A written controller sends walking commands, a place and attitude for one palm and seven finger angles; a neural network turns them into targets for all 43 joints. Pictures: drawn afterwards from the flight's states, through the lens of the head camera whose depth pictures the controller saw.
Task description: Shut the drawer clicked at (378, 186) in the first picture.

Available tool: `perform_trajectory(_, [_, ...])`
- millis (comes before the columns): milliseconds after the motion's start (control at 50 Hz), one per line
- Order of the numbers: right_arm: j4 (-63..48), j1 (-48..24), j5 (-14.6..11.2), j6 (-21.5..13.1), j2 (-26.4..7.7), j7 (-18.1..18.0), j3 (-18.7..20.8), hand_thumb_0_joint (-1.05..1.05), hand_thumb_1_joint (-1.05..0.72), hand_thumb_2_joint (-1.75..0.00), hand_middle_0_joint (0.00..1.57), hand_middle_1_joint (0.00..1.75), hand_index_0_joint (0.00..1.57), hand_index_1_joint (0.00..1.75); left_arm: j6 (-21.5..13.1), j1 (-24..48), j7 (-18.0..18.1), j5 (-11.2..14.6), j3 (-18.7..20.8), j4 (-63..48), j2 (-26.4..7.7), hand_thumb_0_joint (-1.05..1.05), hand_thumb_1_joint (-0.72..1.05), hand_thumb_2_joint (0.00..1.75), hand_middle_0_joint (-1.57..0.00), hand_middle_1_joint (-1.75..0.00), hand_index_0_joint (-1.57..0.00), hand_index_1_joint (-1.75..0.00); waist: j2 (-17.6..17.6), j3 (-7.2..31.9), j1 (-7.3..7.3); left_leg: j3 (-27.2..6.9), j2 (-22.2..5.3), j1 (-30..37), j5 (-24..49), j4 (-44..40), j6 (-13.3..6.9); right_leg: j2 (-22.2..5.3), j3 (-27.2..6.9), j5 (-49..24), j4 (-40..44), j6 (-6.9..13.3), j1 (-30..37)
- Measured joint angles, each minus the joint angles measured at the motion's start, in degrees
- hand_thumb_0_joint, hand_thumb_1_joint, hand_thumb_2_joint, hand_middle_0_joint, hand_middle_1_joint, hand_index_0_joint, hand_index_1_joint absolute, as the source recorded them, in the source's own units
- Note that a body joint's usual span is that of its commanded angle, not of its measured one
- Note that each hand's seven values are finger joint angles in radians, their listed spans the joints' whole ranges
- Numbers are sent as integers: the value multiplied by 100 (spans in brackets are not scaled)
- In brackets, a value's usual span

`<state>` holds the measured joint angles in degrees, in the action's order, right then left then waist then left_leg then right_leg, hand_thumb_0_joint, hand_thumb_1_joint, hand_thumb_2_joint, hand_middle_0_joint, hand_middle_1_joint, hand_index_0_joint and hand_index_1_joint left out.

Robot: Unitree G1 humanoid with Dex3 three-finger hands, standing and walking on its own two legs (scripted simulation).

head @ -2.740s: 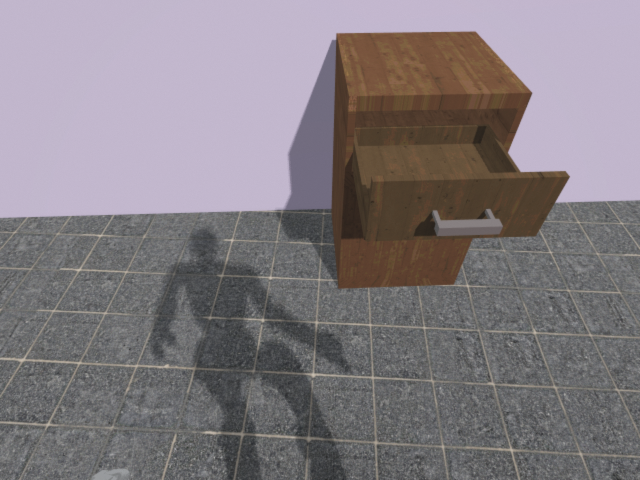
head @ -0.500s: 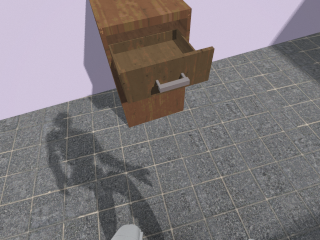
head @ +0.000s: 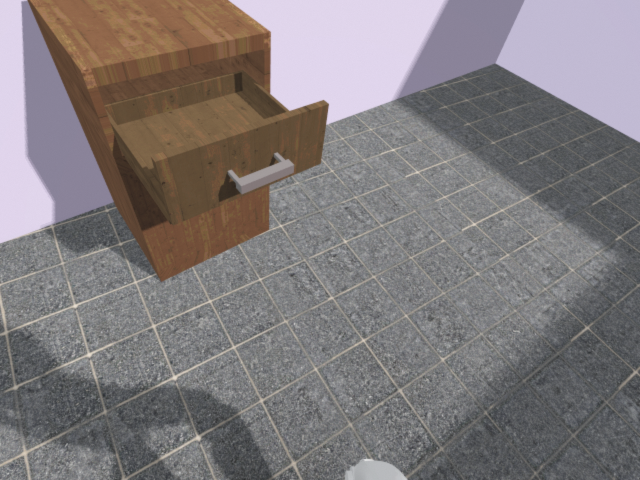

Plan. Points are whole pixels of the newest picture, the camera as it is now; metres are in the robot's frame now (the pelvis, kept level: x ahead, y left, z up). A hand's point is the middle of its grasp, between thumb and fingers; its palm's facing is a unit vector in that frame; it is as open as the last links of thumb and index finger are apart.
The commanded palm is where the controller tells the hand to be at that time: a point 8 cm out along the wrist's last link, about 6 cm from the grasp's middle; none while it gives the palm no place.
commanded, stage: walk to a spot facing it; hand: left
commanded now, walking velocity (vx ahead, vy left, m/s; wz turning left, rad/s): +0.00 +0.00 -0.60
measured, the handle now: (260, 170) +0.73 +0.20 -0.11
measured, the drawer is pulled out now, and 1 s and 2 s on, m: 0.29 0.29 0.29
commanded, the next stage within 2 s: turn to face it in 1.58 s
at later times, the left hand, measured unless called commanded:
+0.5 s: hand (252, 463) +0.17 +0.10 -0.15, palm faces -0.29 -0.93 -0.25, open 7.4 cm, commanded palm none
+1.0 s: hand (280, 342) +0.36 +0.09 -0.18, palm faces -0.50 -0.85 -0.18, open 7.4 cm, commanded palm none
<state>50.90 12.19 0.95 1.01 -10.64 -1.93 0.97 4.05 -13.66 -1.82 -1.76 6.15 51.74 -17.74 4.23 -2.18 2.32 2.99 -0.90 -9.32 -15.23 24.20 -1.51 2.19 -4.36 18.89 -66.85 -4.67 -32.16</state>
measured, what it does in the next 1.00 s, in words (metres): walks ahead, turning right: right foot, then left foot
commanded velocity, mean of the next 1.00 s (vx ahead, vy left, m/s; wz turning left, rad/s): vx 0.24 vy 0.00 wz -0.59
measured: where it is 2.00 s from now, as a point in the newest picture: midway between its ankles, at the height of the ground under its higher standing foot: (420, 403)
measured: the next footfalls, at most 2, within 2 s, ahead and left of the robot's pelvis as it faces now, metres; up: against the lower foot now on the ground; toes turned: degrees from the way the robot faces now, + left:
right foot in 0.30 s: +0.01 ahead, -0.16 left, +0.00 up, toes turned -17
left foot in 0.78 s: +0.29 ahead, +0.00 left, +0.00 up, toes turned -24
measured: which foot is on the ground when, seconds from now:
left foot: down 0.00-0.30, up 0.32-0.76, down 0.78-1.00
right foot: up 0.00-0.28, down 0.30-0.78, up 0.80-1.00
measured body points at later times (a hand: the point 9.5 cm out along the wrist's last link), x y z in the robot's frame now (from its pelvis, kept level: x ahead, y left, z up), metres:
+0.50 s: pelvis +0.03 -0.07 +0.00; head +0.05 -0.09 +0.45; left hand +0.18 +0.15 -0.13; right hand -0.02 -0.33 -0.15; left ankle +0.08 +0.08 -0.67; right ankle -0.03 -0.15 -0.74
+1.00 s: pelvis +0.23 -0.07 +0.00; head +0.26 -0.05 +0.45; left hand +0.39 +0.13 -0.16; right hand +0.14 -0.30 -0.13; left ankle +0.26 +0.02 -0.74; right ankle +0.13 -0.17 -0.64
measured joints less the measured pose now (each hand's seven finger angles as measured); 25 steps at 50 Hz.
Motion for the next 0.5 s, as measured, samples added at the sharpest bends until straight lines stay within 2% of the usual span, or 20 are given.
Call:
perform_trajectory(80, [29, 176, 8, -77, 25, 9, 7, 0, -90, -90, 20, 30, 20, 30, 93, 44, -20, 35, -56, 105, 56, 1, 91, 89, -20, -30, -20, -30, -48, -75, -95, 320, -155, 82, -74, 20, 17, -345, 139, 88, 342, -77, 229])
perform_trajectory(160, [115, 335, 29, -82, 16, 46, 43, 0, -90, -90, 20, 30, 20, 30, 142, 228, -45, 60, -132, 141, 185, 1, 91, 89, -20, -30, -20, -30, -131, -190, -221, 602, -329, 70, -174, 140, 102, -528, 392, 296, 1292, -42, 603])
perform_trajectory(240, [238, 456, 51, -46, -90, 86, 131, 0, -90, -90, 20, 30, 20, 30, 82, 459, -67, 76, -207, 89, 342, 1, 91, 89, -20, -30, -20, -30, -286, -279, -361, 889, -541, -39, -388, 469, 256, -491, 656, 439, 2231, 116, 1044])
perform_trajectory(280, [288, 550, 41, -28, -182, 107, 184, 0, -90, -90, 20, 30, 20, 30, -12, 545, -77, 74, -243, 20, 399, 1, 91, 89, -20, -30, -20, -30, -391, -280, -409, 1000, -680, -164, -594, 825, 374, -418, 785, 65, 3018, 232, 1426])
perform_trajectory(300, [310, 615, 19, -11, -237, 126, 207, 0, -90, -90, 20, 30, 20, 30, -96, 576, -71, 59, -263, -13, 415, 1, 91, 89, -20, -30, -20, -30, -454, -256, -422, 1018, -784, -326, -743, 1199, 408, -366, 827, 47, 3341, 430, 1583])
perform_trajectory(320, [368, 603, 15, 47, -310, 136, 231, 0, -90, -90, 20, 30, 20, 30, -173, 628, -41, 61, -278, -17, 470, 1, 91, 89, -20, -30, -20, -30, -582, -285, -432, 837, -858, -567, -1103, 1811, 439, -260, 838, 92, 3253, 569, 1540])
perform_trajectory(340, [418, 589, 22, 121, -362, 133, 245, 0, -90, -90, 20, 30, 20, 30, -222, 649, -8, 79, -301, -36, 514, 1, 91, 89, -20, -30, -20, -30, -656, -304, -459, 569, -811, -835, -1377, 2476, 439, -202, 834, 110, 3173, 641, 1534])
perform_trajectory(360, [462, 584, 26, 177, -396, 137, 257, 0, -90, -90, 20, 30, 20, 30, -262, 631, 24, 94, -313, -59, 553, 1, 91, 89, -20, -30, -20, -30, -694, -294, -470, 357, -737, -1081, -1438, 3045, 423, -164, 822, 91, 3206, 676, 1593])
perform_trajectory(400, [518, 560, 45, 217, -419, 178, 269, 0, -90, -90, 20, 30, 20, 30, -325, 511, 85, 113, -310, -84, 597, 1, 91, 89, -20, -30, -20, -30, -673, -219, -425, 173, -648, -1466, -1190, 3767, 429, -109, 716, -24, 3460, 703, 1789])
perform_trajectory(440, [493, 487, 74, 194, -420, 226, 284, 1, -90, -90, 20, 30, 20, 30, -385, 339, 115, 114, -310, -51, 614, 1, 91, 89, -21, -30, -20, -30, -620, -131, -388, 113, -629, -1743, -806, 3962, 493, -69, 568, -149, 3772, 725, 1995])
perform_trajectory(500, [351, 314, 86, 111, -397, 273, 316, 1, -90, -90, 20, 30, 20, 30, -463, 64, 105, 94, -324, 58, 627, 1, 91, 89, -21, -30, -20, -30, -566, -37, -358, 36, -630, -2028, -375, 3766, 583, -20, 342, -264, 4128, 746, 2238])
